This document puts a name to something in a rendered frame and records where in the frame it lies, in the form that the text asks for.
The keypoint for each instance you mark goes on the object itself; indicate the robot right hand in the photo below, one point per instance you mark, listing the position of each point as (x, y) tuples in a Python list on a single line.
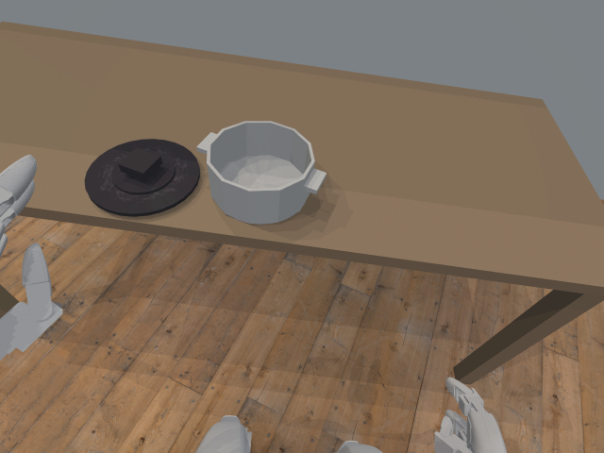
[(479, 434)]

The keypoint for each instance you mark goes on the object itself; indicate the left robot shin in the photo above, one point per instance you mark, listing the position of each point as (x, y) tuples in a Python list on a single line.
[(231, 418)]

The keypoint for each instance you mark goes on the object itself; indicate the lid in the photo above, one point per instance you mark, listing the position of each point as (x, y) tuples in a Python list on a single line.
[(125, 195)]

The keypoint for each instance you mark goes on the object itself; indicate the robot left hand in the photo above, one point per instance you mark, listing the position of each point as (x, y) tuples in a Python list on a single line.
[(21, 326)]

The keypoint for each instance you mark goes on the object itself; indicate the knob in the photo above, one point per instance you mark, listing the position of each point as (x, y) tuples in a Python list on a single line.
[(140, 163)]

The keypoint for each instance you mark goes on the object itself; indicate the table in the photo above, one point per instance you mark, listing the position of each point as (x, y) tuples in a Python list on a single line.
[(420, 176)]

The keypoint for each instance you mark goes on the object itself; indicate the pot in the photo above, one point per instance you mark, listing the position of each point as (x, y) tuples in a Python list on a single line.
[(260, 172)]

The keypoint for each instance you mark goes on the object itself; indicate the left robot thigh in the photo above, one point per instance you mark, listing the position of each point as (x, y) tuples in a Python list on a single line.
[(226, 437)]

